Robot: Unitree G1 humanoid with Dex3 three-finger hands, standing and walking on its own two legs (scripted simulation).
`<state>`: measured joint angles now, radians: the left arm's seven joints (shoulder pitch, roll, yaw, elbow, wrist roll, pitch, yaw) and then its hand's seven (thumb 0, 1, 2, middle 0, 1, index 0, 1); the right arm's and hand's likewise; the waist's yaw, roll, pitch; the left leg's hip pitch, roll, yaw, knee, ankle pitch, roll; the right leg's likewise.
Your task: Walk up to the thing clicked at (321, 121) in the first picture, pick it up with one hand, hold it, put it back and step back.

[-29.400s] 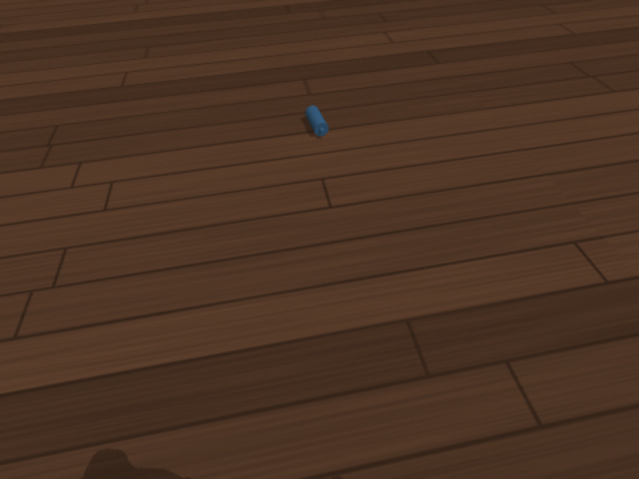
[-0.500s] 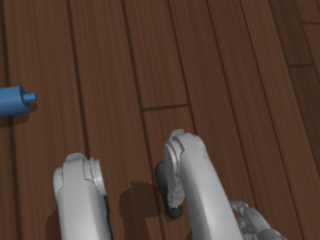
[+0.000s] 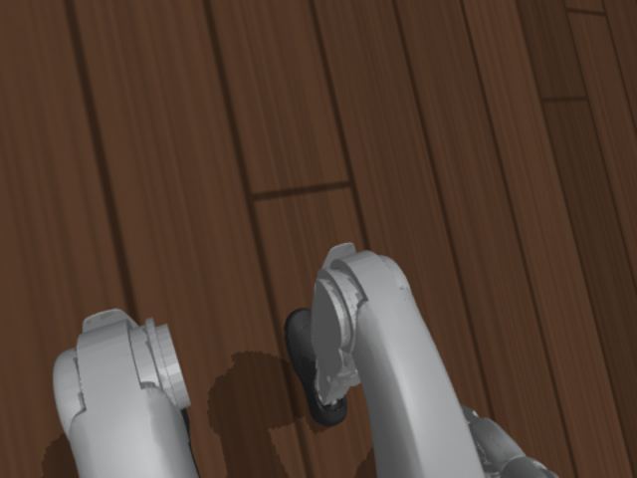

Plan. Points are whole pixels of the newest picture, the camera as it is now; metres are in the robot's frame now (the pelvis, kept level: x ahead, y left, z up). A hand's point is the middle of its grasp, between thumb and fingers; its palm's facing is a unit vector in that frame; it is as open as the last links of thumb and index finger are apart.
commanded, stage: go down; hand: left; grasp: from above
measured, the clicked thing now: out of the picture +0.48 +0.41 -0.28
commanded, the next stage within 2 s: approach in 0.04 s
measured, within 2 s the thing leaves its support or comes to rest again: neither
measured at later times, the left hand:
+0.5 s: hand out of the picture +0.44 +0.43 -0.16, palm faces -0.51 -0.11 -0.86, open 13.6 cm
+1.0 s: hand out of the picture +0.46 +0.41 -0.16, palm faces -0.47 -0.07 -0.88, open 13.9 cm
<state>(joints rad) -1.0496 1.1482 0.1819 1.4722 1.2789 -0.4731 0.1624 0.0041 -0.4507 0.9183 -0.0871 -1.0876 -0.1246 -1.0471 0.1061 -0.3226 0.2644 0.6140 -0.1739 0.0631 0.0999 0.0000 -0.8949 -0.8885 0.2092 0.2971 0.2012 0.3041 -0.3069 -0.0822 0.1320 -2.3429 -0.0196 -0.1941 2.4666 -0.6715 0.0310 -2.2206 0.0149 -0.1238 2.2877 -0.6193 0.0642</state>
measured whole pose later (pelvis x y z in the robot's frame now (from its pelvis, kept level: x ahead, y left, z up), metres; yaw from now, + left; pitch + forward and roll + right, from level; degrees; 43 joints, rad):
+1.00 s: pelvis +0.00 +0.00 +0.00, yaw -1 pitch +31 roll -15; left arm -1.04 1.12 0.15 1.46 1.32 -0.34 0.25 0.00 -0.47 0.94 -0.07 -1.07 -0.10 -1.04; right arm 0.12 -0.34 0.21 0.60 -0.16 0.03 0.14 0.00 -0.89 -0.89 0.21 0.30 0.20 0.30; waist -0.30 -0.04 0.06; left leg -2.36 -0.01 -0.18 2.47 -0.68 0.05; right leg -2.24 0.02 -0.11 2.29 -0.62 0.06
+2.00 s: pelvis +0.01 +0.00 -0.02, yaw -2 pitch +29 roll -15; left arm -1.11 1.20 0.16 1.65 1.39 -0.35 0.46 0.00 -0.49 0.97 -0.07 -1.02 -0.08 -1.00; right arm 0.10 -0.32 0.27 0.63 -0.20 -0.06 0.14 0.00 -0.89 -0.89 0.21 0.30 0.20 0.30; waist -0.35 -0.12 0.11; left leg -2.38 0.00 -0.21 2.54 -0.70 0.04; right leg -2.26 0.04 -0.13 2.35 -0.63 0.07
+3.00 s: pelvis +0.00 +0.00 -0.02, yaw -3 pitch +27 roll -16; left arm -1.09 1.25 0.16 1.64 1.36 -0.36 0.45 0.00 -0.49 0.97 -0.08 -1.03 -0.08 -1.02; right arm 0.09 -0.34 0.33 0.60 -0.21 -0.10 0.16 0.00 -0.89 -0.90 0.21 0.30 0.20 0.30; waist -0.35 -0.15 0.16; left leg -2.36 0.00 -0.24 2.56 -0.72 0.04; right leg -2.24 0.05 -0.16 2.34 -0.62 0.07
